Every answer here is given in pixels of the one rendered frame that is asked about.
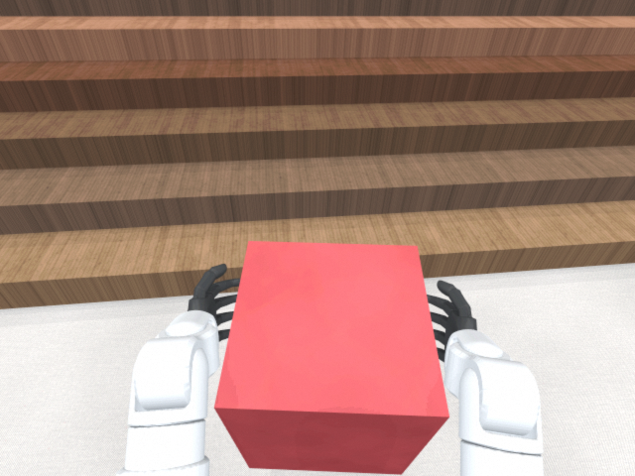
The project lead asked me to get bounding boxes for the left robot hand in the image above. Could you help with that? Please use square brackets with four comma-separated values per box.
[188, 264, 240, 342]

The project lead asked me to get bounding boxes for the carton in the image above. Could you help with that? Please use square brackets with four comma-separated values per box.
[214, 241, 449, 475]

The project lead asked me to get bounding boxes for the left robot forearm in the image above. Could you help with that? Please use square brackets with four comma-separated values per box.
[116, 310, 220, 476]

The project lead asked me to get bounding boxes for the right robot hand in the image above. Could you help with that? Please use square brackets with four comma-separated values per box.
[427, 281, 477, 362]

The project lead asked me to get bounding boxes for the right robot forearm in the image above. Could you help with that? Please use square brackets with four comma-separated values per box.
[444, 329, 544, 476]

